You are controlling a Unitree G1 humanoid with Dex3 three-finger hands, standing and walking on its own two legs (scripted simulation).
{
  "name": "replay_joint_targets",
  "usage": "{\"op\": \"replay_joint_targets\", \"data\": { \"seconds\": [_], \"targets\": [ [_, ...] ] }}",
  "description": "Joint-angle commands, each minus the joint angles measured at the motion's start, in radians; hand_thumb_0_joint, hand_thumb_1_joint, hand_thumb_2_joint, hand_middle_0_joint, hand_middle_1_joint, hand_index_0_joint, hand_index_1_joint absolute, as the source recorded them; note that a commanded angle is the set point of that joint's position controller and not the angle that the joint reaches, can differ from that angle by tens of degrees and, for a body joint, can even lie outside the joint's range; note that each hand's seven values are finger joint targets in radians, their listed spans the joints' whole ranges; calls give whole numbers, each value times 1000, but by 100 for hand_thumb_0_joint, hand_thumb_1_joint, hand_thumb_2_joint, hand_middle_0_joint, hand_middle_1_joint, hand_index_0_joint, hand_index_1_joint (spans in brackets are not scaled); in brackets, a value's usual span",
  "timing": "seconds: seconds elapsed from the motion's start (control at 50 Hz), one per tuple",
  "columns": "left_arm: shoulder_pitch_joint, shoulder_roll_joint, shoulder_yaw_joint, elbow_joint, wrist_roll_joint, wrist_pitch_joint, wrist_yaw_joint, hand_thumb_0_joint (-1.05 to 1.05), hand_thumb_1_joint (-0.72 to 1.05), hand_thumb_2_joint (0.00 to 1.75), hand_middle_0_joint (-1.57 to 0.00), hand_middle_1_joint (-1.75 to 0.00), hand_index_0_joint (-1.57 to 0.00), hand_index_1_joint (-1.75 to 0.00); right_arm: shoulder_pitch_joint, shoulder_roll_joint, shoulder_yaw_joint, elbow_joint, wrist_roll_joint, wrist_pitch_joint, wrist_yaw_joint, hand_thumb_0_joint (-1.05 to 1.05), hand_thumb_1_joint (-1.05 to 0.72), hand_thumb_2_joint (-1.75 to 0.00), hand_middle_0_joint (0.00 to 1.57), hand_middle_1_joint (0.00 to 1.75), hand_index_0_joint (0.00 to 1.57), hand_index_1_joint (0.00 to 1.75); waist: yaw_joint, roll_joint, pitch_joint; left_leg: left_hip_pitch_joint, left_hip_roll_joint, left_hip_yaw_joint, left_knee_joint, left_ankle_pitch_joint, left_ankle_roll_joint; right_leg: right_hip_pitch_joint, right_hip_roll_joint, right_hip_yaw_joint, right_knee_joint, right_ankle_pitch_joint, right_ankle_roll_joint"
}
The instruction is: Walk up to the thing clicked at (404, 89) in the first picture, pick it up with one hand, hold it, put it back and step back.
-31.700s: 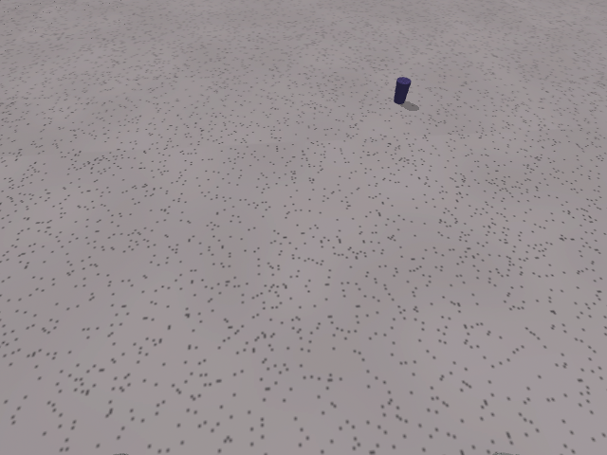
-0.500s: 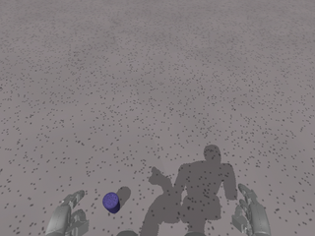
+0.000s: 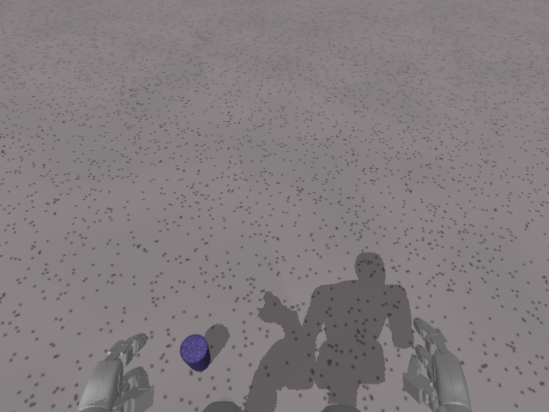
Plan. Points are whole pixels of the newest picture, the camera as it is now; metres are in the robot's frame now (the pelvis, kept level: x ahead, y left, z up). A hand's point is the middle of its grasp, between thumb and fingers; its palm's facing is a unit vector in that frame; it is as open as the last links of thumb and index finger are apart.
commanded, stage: home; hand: left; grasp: from above
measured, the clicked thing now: (197, 354) +0.38 +0.23 -0.65
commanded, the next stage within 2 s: stand in 0.62 s
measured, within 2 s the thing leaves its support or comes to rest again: neither
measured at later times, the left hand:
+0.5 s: hand (152, 393) +0.16 +0.18 -0.05, palm faces +0.04 -0.98 -0.19, open 7.4 cm
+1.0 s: hand out of the picture +0.11 +0.23 -0.11, palm faces +0.01 -0.94 -0.33, open 7.4 cm
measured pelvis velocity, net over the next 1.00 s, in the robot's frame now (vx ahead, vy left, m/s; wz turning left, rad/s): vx -0.01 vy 0.00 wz -0.01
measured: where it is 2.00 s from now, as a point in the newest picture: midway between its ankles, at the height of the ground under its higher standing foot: outside the picture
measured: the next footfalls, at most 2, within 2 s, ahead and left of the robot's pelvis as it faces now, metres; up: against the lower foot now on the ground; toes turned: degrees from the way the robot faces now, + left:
none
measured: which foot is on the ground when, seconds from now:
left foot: down 0.00-1.00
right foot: down 0.00-1.00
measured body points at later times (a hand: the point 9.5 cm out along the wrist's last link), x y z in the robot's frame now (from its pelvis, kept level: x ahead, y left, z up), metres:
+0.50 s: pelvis +0.00 +0.00 +0.00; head +0.02 +0.01 +0.45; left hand +0.16 +0.23 -0.03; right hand +0.16 -0.25 -0.06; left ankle +0.01 +0.12 -0.68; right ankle -0.01 -0.14 -0.68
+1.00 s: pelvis -0.01 +0.00 +0.03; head +0.02 +0.01 +0.48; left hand +0.11 +0.28 -0.08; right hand +0.11 -0.28 -0.08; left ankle +0.01 +0.12 -0.68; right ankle -0.01 -0.14 -0.68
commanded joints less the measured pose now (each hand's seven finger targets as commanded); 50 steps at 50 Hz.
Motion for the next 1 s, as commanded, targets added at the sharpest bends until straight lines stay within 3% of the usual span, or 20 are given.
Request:
{"op": "replay_joint_targets", "data": {
  "seconds": [0.0,0.1,0.18,0.2,0.4,0.42,0.44,0.5,0.58,0.68,0.7,0.72,0.74,0.76,0.78,0.8,0.82,0.84,0.92,0.98],
  "targets": [
    [-21,99,55,-199,5,-49,13,0,90,90,-20,-30,-20,-30,-63,-125,-55,-163,3,-61,-16,0,-90,-90,20,30,20,30,-3,11,-83,119,-22,23,-165,249,17,34,27,-25,-139,222,-23],
    [-17,101,53,-205,3,-49,12,0,90,90,-20,-30,-20,-30,-64,-129,-56,-159,3,-59,-14,0,-90,-90,20,30,20,30,5,33,-86,122,-18,15,-174,267,13,34,27,-27,-129,231,-27],
    [-11,102,61,-166,4,-42,12,0,90,90,-20,-30,-20,-30,-62,-136,-60,-157,3,-59,-14,0,-90,-90,20,30,20,30,-2,12,-59,107,-18,12,-182,206,17,23,28,-27,-139,182,-25],
    [-32,100,52,-216,3,-47,11,0,90,90,-20,-30,-20,-30,-68,-129,-55,-166,4,-60,-12,0,-90,-90,20,30,20,30,2,22,-65,110,-19,16,-179,220,16,27,27,-26,-140,195,-25],
    [5,104,66,-176,-1,-40,11,0,90,90,-20,-30,-20,-30,-58,-132,-61,-164,4,-63,-15,0,-90,-90,20,30,20,30,-1,9,-82,109,-22,20,-167,227,18,31,26,-23,-137,202,-23],
    [-33,100,48,-223,0,-45,12,0,90,90,-20,-30,-20,-30,-67,-127,-55,-171,5,-63,-15,0,-90,-90,20,30,20,30,-2,14,-69,104,-23,25,-167,224,19,24,25,-22,-143,205,-23],
    [-7,104,66,-186,-1,-43,11,0,90,90,-20,-30,-20,-30,-55,-132,-61,-162,4,-61,-15,0,-90,-90,20,30,20,30,-6,7,-98,119,-22,21,-162,237,19,34,26,-19,-137,213,-24],
    [-37,105,57,-228,1,-51,11,0,90,90,-20,-30,-20,-30,-62,-127,-59,-169,4,-60,-15,0,-90,-90,20,30,20,30,-5,14,-101,124,-21,24,-155,263,19,37,25,-19,-139,243,-22],
    [1,101,63,-167,2,-42,11,0,90,90,-20,-30,-20,-30,-57,-137,-64,-161,3,-60,-16,0,-90,-90,20,30,20,30,-7,2,-91,118,-21,20,-163,241,19,34,27,-22,-136,216,-23],
    [-13,104,53,-185,4,-41,10,0,90,90,-20,-30,-20,-30,-63,-133,-60,-163,5,-57,-14,0,-90,-90,20,30,20,30,-4,24,-65,114,-20,24,-173,223,18,23,26,-22,-139,202,-25],
    [-310,199,53,166,115,-250,52,0,90,90,-20,-30,-20,-30,-126,-228,-90,91,-121,46,46,0,-90,-90,20,30,20,30,81,-30,181,119,19,-6,-261,381,69,181,-49,69,-180,220,-67],
    [-213,204,74,327,122,-319,47,0,90,90,-20,-30,-20,-30,-125,-238,-110,91,-116,83,73,0,-90,-90,20,30,20,30,73,-72,71,201,11,14,-256,399,80,224,-61,120,-205,230,-100],
    [-211,215,71,378,129,-354,42,0,90,90,-20,-30,-20,-30,-118,-241,-106,82,-117,101,92,0,-90,-90,20,30,20,30,59,-111,47,244,4,20,-245,425,79,219,-69,136,-207,265,-111],
    [-244,218,66,406,129,-371,35,0,90,90,-20,-30,-20,-30,-94,-246,-107,83,-117,114,103,0,-90,-90,20,30,20,30,35,-62,61,246,8,-6,-271,384,79,198,-55,133,-206,267,-106],
    [-250,217,55,451,123,-389,31,0,90,90,-20,-30,-20,-30,-113,-238,-105,100,-99,120,117,0,-90,-90,20,30,20,30,55,-38,47,273,1,-15,-295,365,78,252,-61,125,-205,282,-102],
    [-272,214,54,489,118,-399,26,0,90,90,-20,-30,-20,-30,-114,-217,-105,122,-75,124,134,0,-90,-90,20,30,20,30,56,-26,28,302,0,-10,-314,340,82,276,-72,124,-210,291,-86],
    [-266,213,57,527,116,-402,26,0,90,90,-20,-30,-20,-30,-131,-215,-109,137,-61,132,144,0,-90,-90,20,30,20,30,72,-79,49,315,-8,8,-317,326,70,267,-81,136,-242,262,-87],
    [-282,215,63,567,107,-404,23,0,90,90,-20,-30,-20,-30,-146,-215,-111,143,-56,135,148,0,-90,-90,20,30,20,30,69,-81,36,340,-7,4,-319,318,69,253,-83,140,-260,245,-81],
    [-331,223,63,710,104,-433,26,0,90,90,-20,-30,-20,-30,-132,-210,-122,214,-56,155,160,0,-90,-90,20,30,20,30,55,-78,68,381,-10,5,-365,239,69,269,-105,161,-357,162,-73],
    [-332,208,61,795,98,-448,27,0,90,90,-20,-30,-20,-30,-126,-220,-124,257,-60,160,156,0,-90,-90,20,30,20,30,59,-1,79,413,27,-43,-444,301,74,317,-79,110,-336,258,-52]
  ]
}}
